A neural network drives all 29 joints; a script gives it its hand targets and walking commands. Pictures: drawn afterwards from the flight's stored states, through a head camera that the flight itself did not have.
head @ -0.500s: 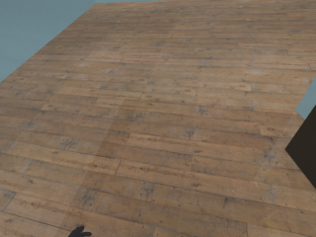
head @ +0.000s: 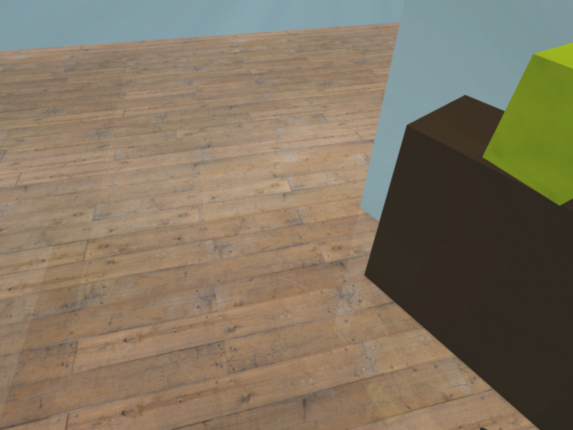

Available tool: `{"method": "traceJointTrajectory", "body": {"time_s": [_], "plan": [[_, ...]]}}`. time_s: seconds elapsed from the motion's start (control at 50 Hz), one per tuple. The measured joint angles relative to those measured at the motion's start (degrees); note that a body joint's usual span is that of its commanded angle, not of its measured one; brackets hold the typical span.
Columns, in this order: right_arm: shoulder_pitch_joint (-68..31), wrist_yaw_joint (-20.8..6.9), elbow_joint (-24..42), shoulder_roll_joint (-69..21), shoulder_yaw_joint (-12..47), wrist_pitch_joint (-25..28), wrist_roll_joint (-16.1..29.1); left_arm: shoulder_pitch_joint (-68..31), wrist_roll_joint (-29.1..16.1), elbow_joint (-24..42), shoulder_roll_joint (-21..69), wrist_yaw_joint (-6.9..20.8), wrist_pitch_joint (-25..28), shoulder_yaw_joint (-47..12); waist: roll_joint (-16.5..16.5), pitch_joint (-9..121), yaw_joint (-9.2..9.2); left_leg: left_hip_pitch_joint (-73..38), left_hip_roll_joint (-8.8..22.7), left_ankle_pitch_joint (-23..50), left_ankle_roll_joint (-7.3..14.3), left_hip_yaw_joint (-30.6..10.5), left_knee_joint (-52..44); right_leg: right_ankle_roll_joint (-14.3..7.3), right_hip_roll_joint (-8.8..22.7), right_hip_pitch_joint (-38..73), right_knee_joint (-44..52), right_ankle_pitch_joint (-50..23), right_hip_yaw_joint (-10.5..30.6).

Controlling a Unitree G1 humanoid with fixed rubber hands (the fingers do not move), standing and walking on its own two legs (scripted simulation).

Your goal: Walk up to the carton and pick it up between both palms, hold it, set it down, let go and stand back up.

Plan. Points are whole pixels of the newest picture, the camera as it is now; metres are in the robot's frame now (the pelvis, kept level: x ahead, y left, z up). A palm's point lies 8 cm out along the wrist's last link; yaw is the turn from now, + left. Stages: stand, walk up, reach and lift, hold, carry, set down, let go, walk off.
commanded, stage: walk up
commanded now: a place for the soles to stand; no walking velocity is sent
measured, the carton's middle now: out of the picture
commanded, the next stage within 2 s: none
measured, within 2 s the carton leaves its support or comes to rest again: neither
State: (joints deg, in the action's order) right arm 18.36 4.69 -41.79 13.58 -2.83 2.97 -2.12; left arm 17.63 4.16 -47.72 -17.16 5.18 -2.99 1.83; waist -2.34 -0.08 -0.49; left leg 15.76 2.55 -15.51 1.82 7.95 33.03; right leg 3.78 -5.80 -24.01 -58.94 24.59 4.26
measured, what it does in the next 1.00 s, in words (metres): walks ahead, turning right: right foot, then left foot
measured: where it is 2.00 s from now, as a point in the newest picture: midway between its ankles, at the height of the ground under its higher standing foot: (398, 429)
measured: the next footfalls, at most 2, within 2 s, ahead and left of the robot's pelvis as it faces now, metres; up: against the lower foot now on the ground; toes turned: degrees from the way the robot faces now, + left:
right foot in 0.34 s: +0.23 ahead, -0.25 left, +0.00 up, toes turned -24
left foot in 0.76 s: +0.44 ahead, -0.15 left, +0.00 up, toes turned -25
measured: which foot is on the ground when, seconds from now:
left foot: down 0.00-0.36, up 0.38-0.74, down 0.76-1.00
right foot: up 0.00-0.32, down 0.34-0.76, up 0.78-1.00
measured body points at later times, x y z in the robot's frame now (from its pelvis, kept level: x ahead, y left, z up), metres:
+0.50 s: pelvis +0.17 -0.14 -0.01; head +0.19 -0.18 +0.44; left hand +0.37 +0.07 -0.12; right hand +0.14 -0.41 -0.15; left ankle +0.14 +0.05 -0.64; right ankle +0.20 -0.24 -0.73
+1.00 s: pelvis +0.31 -0.23 +0.00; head +0.34 -0.21 +0.45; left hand +0.55 -0.08 -0.14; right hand +0.16 -0.44 -0.11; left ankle +0.40 -0.13 -0.73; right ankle +0.27 -0.38 -0.65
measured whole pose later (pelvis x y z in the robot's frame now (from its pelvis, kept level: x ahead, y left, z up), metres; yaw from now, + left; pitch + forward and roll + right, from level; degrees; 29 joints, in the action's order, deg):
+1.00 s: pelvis +0.31 -0.23 +0.00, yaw -41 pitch -4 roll +1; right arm 23.5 3.9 -45.6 10.4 -2.0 5.0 -2.0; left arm 16.6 3.6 -45.1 -17.0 3.9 -1.9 3.0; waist -4.9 -4.3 1.3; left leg 10.2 7.9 -17.0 -1.0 13.9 32.0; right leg 4.5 1.0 -33.2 -64.1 19.3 3.3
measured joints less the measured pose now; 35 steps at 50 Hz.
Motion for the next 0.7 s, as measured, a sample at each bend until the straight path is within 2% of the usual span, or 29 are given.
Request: {"method": "traceJointTrajectory", "body": {"time_s": [0.06, 0.14, 0.2, 0.26, 0.32, 0.34, 0.36, 0.38, 0.4, 0.44, 0.48, 0.58, 0.64, 0.7], "plan": [[1.36, -0.15, -1.20, -0.56, 0.00, 1.27, 0.07, -1.09, -0.06, 0.37, -1.89, 0.87, 0.38, 0.70, -1.03, -1.09, 1.23, -3.93, 1.66, -0.07, -1.06, 2.67, -3.09, 1.28, 4.86, -5.20, -2.93, -5.55, -0.63], [3.57, -0.85, -2.56, -0.59, -0.23, 2.00, -0.24, -2.99, -1.09, 0.12, -2.94, 1.65, 0.07, 0.81, -1.68, -2.64, 1.92, -9.09, 3.35, -1.51, -2.52, 6.66, -5.66, 1.81, 10.54, -9.91, 0.13, -12.02, -0.88], [5.01, -1.41, -3.12, -0.23, -0.26, 2.27, -0.99, -5.03, -1.50, -0.07, -2.06, 1.93, 0.18, 0.18, -1.29, -3.75, 2.21, -13.05, 4.49, -3.03, -4.05, 9.72, -7.03, 1.15, 13.19, -10.64, 6.46, -15.96, -2.00], [5.95, -1.82, -3.31, 0.28, -0.10, 2.07, -1.80, -7.47, -1.50, -0.13, -0.48, 2.11, 0.92, -0.57, -0.50, -4.64, 2.37, -16.85, 5.76, -5.11, -6.08, 12.84, -7.53, -0.78, 14.08, -8.58, 14.28, -18.14, -4.14], [6.66, -1.94, -3.44, 0.96, 0.00, 0.99, -2.29, -9.49, -0.98, 0.08, 0.90, 1.79, 1.93, -1.00, 0.58, -4.58, 2.62, -19.24, 7.82, -8.74, -7.42, 15.33, -5.20, -2.98, 12.91, -4.29, 19.77, -16.48, -6.62], [6.71, -2.08, -3.66, 1.36, 0.00, 0.42, -2.34, -10.03, -0.82, 0.25, 1.40, 1.32, 2.48, -0.84, 1.39, -4.54, 2.35, -19.17, 9.33, -10.70, -6.96, 15.84, -2.53, -3.77, 11.66, -3.03, 20.61, -15.45, -7.12], [5.98, -2.38, -4.15, 1.99, -0.04, -0.32, -2.35, -10.67, -0.77, 0.25, 2.27, 0.56, 3.08, -0.52, 3.24, -5.26, 1.79, -18.42, 12.03, -12.47, -5.50, 15.47, 1.94, -4.64, 9.49, -2.97, 19.16, -13.92, -7.56], [5.23, -2.90, -4.16, 2.33, 0.02, -1.16, -2.18, -10.87, -0.99, 0.63, 2.75, -0.31, 3.55, -0.24, 4.38, -5.94, 1.22, -16.28, 13.65, -12.10, -3.82, 12.73, 8.37, -5.50, 7.70, -3.13, 17.29, -12.24, -7.65], [4.56, -3.55, -3.38, 2.43, 0.12, -1.99, -1.59, -10.65, -1.71, 1.16, 2.84, -1.16, 3.77, 0.08, 4.40, -6.42, 0.65, -12.86, 12.71, -13.80, -2.82, 8.24, 16.47, -6.27, 6.72, -3.53, 15.43, -10.63, -7.06], [3.08, -4.74, -1.28, 2.94, 0.32, -3.05, -0.29, -9.25, -3.97, 1.39, 3.28, -2.68, 3.34, 0.49, 4.69, -6.90, -0.55, -5.88, 8.41, -15.96, -1.59, 0.07, 30.38, -6.89, 4.99, -2.24, 15.46, -9.43, -5.66], [1.27, -5.54, 0.80, 3.14, 0.57, -2.73, 0.32, -6.72, -4.79, 1.31, 3.51, -4.04, 2.63, 0.57, 5.43, -6.88, -1.18, 0.01, 5.69, -13.70, -0.95, -3.66, 37.00, -7.40, 3.24, 0.89, 18.77, -9.81, -4.75], [-2.23, -5.55, 4.38, 1.18, 1.43, -0.49, -0.31, -0.20, -3.42, 0.98, 3.17, -4.57, 3.12, 1.21, 5.34, -6.33, -2.51, 9.96, 4.09, -11.14, -0.87, -5.72, 30.79, -8.45, 0.31, 7.83, 26.05, -10.65, -2.64], [-3.00, -5.01, 4.36, 0.06, 1.56, -0.62, -0.10, 2.64, -2.43, 1.09, 3.82, -3.99, 3.54, 1.08, 5.18, -5.26, -3.39, 12.38, 3.89, -9.19, -1.63, -5.58, 22.20, -8.60, -1.06, 10.34, 27.71, -9.80, -1.19], [-2.66, -4.29, 3.81, -1.14, 1.62, -0.63, 0.20, 3.92, -1.54, 1.60, 4.31, -3.16, 3.30, 0.89, 4.41, -4.28, -3.91, 11.38, 3.18, -2.79, -1.41, -4.34, 11.98, -8.47, -2.04, 11.64, 26.50, -7.40, -0.01]]}}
